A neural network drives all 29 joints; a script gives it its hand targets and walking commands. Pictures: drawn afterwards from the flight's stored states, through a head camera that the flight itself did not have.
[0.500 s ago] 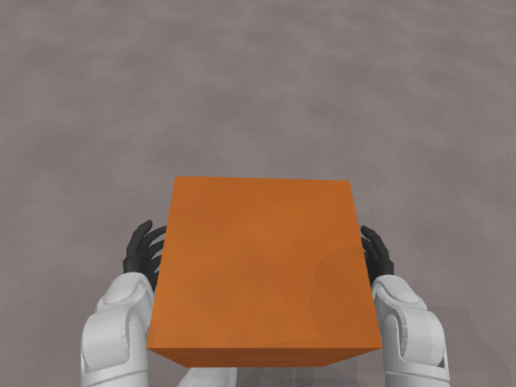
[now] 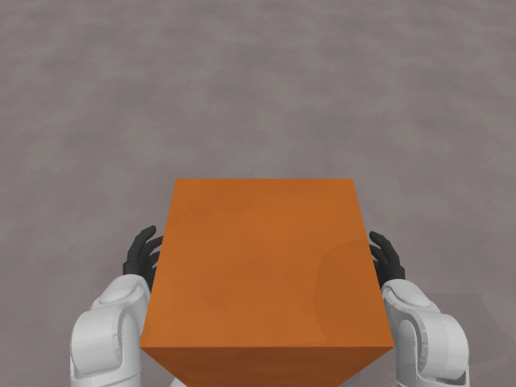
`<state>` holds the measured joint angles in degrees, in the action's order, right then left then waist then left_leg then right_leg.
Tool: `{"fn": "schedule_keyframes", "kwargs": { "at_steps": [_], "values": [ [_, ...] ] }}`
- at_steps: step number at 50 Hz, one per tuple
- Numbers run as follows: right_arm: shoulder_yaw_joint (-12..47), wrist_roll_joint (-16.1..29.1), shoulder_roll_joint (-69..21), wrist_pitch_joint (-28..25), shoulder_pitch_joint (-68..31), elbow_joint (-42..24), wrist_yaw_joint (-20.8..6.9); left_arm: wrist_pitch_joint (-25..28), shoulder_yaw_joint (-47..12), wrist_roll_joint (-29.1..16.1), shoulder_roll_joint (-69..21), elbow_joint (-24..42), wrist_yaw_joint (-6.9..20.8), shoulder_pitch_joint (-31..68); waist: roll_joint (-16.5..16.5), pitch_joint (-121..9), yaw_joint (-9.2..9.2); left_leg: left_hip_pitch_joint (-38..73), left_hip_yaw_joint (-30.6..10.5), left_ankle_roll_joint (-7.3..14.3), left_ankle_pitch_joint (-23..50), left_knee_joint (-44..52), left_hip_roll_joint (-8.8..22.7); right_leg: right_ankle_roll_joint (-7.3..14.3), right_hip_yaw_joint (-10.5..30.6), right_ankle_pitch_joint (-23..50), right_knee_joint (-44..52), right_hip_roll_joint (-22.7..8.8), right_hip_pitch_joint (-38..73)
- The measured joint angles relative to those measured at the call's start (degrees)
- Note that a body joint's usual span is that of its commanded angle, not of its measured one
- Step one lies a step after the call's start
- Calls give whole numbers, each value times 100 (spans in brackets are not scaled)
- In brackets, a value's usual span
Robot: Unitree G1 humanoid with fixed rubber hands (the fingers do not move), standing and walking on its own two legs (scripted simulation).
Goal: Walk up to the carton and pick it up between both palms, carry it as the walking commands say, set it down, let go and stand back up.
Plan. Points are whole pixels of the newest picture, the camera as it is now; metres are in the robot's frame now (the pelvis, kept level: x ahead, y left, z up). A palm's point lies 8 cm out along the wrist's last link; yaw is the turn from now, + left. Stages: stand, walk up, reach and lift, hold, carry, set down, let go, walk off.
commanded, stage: carry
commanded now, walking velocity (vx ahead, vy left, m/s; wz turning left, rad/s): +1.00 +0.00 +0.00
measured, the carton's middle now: (263, 292) +0.26 +0.00 -0.01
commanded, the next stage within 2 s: none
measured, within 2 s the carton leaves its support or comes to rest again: neither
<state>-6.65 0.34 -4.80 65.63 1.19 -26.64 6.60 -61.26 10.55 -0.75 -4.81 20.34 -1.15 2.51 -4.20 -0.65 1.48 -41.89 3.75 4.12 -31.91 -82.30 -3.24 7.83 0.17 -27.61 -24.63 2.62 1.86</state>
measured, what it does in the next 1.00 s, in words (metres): walks ahead: left foot, then right foot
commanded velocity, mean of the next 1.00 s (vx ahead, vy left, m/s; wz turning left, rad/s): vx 1.00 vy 0.00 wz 0.00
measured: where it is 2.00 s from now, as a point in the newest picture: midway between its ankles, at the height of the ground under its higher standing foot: (289, 108)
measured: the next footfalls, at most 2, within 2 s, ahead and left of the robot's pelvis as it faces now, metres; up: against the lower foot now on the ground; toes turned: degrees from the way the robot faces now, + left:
left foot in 0.12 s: +0.34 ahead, +0.10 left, +0.00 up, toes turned -3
right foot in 0.36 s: +0.54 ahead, -0.19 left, +0.00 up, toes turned -8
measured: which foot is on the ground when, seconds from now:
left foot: up 0.00-0.10, down 0.12-0.38, up 0.40-0.74, down 0.76-1.00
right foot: down 0.00-0.12, up 0.14-0.34, down 0.36-0.76, up 0.78-1.00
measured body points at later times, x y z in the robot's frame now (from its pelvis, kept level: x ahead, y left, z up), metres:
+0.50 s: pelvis +0.53 -0.09 -0.01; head +0.56 -0.12 +0.44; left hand +0.82 +0.04 +0.04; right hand +0.76 -0.30 +0.02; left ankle +0.38 +0.04 -0.59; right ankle +0.51 -0.18 -0.72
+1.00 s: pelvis +0.98 -0.10 +0.00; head +0.99 -0.10 +0.45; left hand +1.27 +0.04 +0.06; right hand +1.22 -0.30 +0.06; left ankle +0.96 -0.02 -0.72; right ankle +1.01 -0.24 -0.67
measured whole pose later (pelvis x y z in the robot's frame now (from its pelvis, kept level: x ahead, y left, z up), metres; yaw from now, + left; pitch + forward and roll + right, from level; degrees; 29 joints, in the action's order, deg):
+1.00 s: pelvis +0.98 -0.10 +0.00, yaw -8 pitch +3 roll +2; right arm -7.3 -1.1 -7.3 67.3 -4.7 -20.3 5.7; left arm -65.7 12.1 -0.3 -2.3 21.0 -2.3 4.0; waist -2.2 -1.6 -0.9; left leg -16.5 6.7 4.3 -22.3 -36.0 -2.5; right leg 0.5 1.7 -25.8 -61.1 -3.4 -37.4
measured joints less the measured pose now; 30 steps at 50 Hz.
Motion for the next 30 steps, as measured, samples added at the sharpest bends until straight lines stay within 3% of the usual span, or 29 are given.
{"fn": "schedule_keyframes", "kwargs": {
  "at_steps": [3,5,6,7,9,11,12,14,16,17,18,19,22,25,30],
  "values": [
    [-9,11,-5,104,-147,-88,-17,-54,-1,-1,14,196,-20,2,61,-272,66,-101,20,0,1336,2595,-51,-13,53,174,585,-28,790],
    [-8,9,-17,96,-145,-72,-22,-65,-2,-1,28,202,-22,-3,97,-499,59,226,159,0,2252,4161,-199,-119,-43,186,-139,-53,898],
    [-7,7,-33,103,-187,-19,-25,-79,15,-1,43,201,-29,-5,178,-554,126,548,159,91,2730,4635,-180,-292,-59,287,-1158,-46,714],
    [-11,-15,-135,48,-312,162,-26,-85,59,-1,141,190,-31,12,124,-607,66,614,248,113,2605,4372,-187,-571,69,603,-2768,-66,185],
    [-6,-79,-273,-36,-560,529,-30,-89,129,-1,306,134,-32,14,1,-632,-195,713,390,64,1671,3814,-329,-754,428,543,-5455,-12,-1084],
    [-5,-115,-264,34,-655,641,-28,-104,154,-2,310,52,-38,13,140,-533,-331,999,440,56,1207,3765,-331,-766,696,-129,-6892,52,-2485],
    [-3,-122,-262,79,-655,619,-23,-126,154,-2,305,55,-37,12,249,-413,-384,1227,444,56,1057,3799,-294,-766,782,-354,-7024,25,-3103],
    [-2,-130,-260,187,-643,520,12,-159,155,-4,288,63,-13,10,447,-180,-467,1742,441,43,692,3847,-174,-767,865,-462,-6281,-151,-4075],
    [-1,-162,-257,287,-608,377,34,-163,155,-5,261,69,42,6,550,-19,-509,2279,426,-53,272,3859,-41,-768,818,-399,-4388,-471,-4468],
    [0,-170,-253,317,-569,316,40,-169,155,-6,242,70,62,5,550,-15,-496,2537,426,-131,50,3858,21,-768,763,-81,-3239,-604,-4454],
    [-3,-171,-243,327,-529,272,42,-168,154,-8,215,62,72,4,563,-54,-509,2703,391,-153,-164,3703,110,-787,640,796,-2658,-666,-4362],
    [-18,-154,-211,325,-517,239,40,-144,154,-7,165,56,67,8,640,-66,-572,2719,310,-155,-219,3313,265,-812,446,1221,-2811,-639,-4272],
    [-25,-34,-30,281,-525,236,32,-53,155,-3,-3,34,-24,26,564,110,-643,2386,187,-155,44,1442,302,-690,155,402,-3099,-615,-3674],
    [-61,21,-9,262,-528,329,24,-84,156,48,-60,16,-75,28,493,186,-656,1841,183,-155,246,274,301,-678,-89,148,-2414,-583,-2770],
    [-61,18,-6,220,-531,347,6,-68,157,50,-62,19,-83,28,281,186,-294,656,174,-155,239,66,308,-665,-216,139,-723,-524,-1111]
  ]
}}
